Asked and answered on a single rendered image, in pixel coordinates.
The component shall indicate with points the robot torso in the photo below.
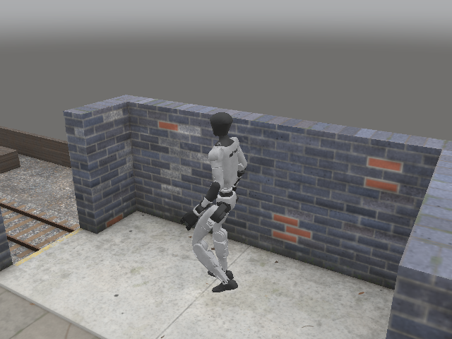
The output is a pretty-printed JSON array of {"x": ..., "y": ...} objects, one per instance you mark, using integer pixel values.
[{"x": 229, "y": 168}]

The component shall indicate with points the left robot upper arm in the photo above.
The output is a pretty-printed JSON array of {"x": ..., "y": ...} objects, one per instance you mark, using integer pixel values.
[{"x": 215, "y": 157}]

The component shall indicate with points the robot right forearm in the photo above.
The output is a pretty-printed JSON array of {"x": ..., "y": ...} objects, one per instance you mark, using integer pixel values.
[{"x": 239, "y": 175}]

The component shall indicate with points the right robot upper arm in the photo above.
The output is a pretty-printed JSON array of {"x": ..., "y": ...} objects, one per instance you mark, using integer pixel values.
[{"x": 242, "y": 163}]

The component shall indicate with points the humanoid robot head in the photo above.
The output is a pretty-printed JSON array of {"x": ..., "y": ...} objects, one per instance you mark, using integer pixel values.
[{"x": 221, "y": 123}]

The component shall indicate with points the robot left forearm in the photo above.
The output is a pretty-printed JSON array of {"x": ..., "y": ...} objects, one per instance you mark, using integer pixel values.
[{"x": 211, "y": 195}]

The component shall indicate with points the robot left hand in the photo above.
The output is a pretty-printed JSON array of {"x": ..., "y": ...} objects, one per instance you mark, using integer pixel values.
[{"x": 191, "y": 218}]

